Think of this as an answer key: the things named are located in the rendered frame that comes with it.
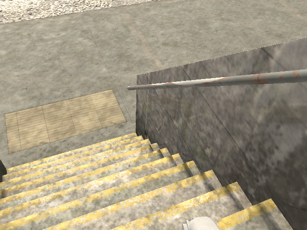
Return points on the right robot thigh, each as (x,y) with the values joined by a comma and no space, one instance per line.
(200,223)

